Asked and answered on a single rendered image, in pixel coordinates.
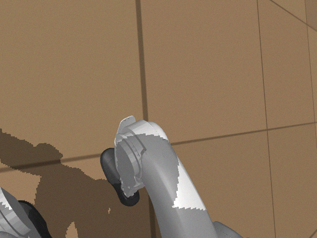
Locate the right robot foot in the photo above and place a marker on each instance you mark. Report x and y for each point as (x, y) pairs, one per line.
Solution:
(107, 160)

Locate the left robot foot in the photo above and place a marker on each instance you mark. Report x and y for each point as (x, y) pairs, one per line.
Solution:
(36, 219)

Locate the right robot hand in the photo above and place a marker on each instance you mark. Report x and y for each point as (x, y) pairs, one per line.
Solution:
(224, 231)

